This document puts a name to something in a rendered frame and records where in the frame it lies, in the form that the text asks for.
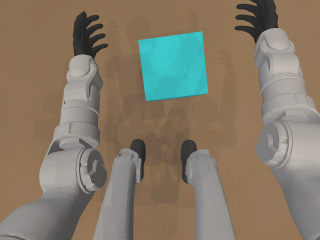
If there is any carton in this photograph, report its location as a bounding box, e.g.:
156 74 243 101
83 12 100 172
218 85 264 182
138 31 208 101

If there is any left robot hand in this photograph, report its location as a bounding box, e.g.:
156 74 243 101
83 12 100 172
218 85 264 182
73 11 108 60

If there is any robot right foot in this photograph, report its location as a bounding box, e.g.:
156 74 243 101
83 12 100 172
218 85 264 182
181 140 197 184

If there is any right robot upper arm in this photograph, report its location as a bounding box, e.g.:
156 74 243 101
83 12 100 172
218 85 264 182
256 119 320 240

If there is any robot left forearm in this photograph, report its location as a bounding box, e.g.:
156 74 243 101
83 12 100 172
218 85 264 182
39 54 103 186

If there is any left robot shin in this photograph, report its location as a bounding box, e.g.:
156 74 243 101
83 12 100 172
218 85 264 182
112 148 140 166

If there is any left robot upper arm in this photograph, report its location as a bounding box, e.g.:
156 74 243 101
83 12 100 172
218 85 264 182
0 146 107 240

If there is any right robot hand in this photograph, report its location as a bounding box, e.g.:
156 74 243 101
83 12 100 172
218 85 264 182
234 0 278 44

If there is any robot right forearm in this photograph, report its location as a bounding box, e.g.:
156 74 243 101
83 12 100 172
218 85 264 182
254 28 320 125

